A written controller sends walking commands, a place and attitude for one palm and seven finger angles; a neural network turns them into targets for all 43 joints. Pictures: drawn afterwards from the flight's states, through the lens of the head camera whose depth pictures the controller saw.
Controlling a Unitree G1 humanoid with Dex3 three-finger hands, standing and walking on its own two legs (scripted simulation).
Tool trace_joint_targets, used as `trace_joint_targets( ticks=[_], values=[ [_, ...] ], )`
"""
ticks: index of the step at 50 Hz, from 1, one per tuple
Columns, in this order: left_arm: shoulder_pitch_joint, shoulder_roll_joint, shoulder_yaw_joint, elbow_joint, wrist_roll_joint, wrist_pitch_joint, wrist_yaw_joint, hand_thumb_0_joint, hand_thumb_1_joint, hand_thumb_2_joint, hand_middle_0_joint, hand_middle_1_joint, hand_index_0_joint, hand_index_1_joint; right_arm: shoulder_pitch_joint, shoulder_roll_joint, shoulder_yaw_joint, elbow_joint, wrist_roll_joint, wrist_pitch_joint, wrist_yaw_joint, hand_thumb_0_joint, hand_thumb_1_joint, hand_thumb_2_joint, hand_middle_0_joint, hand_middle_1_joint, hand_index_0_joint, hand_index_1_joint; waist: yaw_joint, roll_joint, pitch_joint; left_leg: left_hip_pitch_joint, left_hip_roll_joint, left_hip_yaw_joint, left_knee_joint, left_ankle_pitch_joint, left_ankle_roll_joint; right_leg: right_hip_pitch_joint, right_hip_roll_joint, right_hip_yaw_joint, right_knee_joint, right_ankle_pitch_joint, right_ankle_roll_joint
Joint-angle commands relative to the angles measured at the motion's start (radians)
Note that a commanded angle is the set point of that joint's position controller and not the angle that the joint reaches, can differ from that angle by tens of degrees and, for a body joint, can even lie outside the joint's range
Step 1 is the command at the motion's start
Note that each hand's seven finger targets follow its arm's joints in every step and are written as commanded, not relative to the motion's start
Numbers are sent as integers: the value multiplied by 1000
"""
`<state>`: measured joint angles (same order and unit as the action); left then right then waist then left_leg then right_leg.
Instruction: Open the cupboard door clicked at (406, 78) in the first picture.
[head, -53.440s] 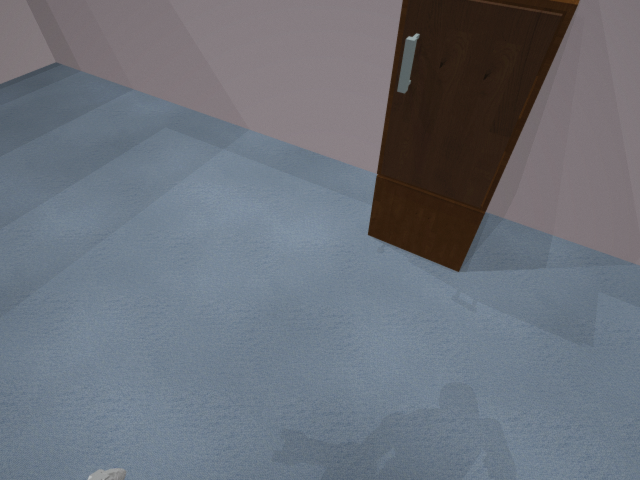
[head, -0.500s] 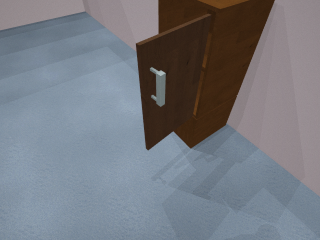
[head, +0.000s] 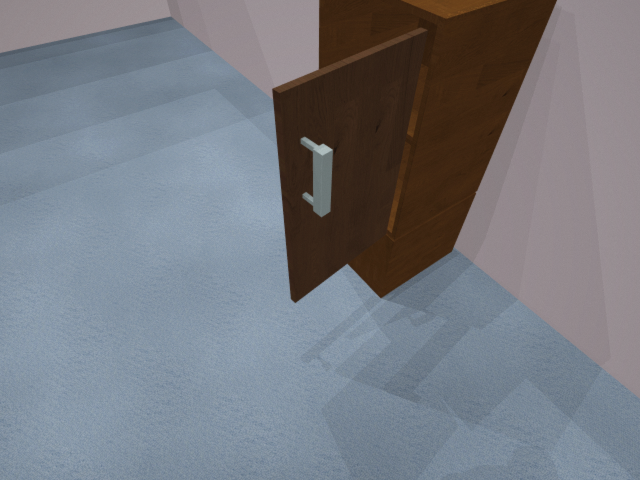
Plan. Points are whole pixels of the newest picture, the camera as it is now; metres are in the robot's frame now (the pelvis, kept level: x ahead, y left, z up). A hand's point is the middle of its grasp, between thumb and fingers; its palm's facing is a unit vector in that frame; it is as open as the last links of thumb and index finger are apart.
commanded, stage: stand and wait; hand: left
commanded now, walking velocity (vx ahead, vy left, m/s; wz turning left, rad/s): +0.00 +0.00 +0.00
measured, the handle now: (314, 177) +0.61 +0.05 +0.01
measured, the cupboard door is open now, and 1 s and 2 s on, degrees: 97 97 97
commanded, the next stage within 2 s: none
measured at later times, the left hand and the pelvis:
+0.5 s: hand out of the picture +0.00 +0.17 -0.17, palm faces +0.04 -0.98 -0.19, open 7.3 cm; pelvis +0.01 +0.00 +0.00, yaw +0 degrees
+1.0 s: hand out of the picture +0.00 +0.16 -0.18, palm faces +0.04 -0.98 -0.18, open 7.3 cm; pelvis +0.02 +0.00 +0.00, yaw -1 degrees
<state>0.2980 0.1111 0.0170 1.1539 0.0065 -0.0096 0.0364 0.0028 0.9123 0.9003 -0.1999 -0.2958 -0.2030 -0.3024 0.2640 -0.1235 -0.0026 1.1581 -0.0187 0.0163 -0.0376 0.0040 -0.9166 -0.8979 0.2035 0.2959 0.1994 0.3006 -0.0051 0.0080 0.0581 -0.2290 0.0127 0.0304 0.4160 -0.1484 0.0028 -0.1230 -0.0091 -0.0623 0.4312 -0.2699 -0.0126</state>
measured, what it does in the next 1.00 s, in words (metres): stands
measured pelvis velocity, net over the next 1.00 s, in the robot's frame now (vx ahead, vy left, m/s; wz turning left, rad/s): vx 0.02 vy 0.00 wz -0.01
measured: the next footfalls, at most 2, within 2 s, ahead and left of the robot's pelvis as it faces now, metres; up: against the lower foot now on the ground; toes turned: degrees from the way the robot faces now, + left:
none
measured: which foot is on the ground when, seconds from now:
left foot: down 0.00-1.00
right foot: down 0.00-1.00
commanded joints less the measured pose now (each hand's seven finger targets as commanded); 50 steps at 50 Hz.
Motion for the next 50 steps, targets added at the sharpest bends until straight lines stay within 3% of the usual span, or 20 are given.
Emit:
trace_joint_targets(
  ticks=[1,31,33,41,50],
  values=[
    [83,100,12,-8,2,-6,5,0,900,900,-200,-300,-200,-300,68,-83,-14,-18,-3,-15,-2,0,-900,-900,200,300,200,300,-2,1,37,46,83,-80,-70,49,20,-94,-92,78,-119,51,-25],
    [78,122,7,-8,1,-10,4,0,900,900,-200,-300,-200,-300,41,-105,-13,-13,-1,-18,-2,0,-900,-900,200,300,200,300,0,-1,37,79,87,-68,-82,72,18,-76,-94,90,-141,90,-23],
    [82,128,9,-11,1,-12,4,0,900,900,-200,-300,-200,-300,43,-111,-14,-18,2,-19,-2,0,-900,-900,200,300,200,300,2,-25,30,80,88,-69,-79,82,20,-68,-94,86,-144,95,-22],
    [77,123,6,-10,0,-10,3,0,900,900,-200,-300,-200,-300,40,-107,-13,-13,-1,-18,-2,0,-900,-900,200,300,200,300,0,4,39,76,84,-69,-84,66,17,-72,-95,91,-145,83,-23],
    [77,123,7,-10,0,-12,3,0,900,900,-200,-300,-200,-300,40,-107,-13,-12,-1,-20,-3,0,-900,-900,200,300,200,300,1,-5,31,82,86,-69,-81,94,19,-59,-97,84,-143,109,-21]
  ],
)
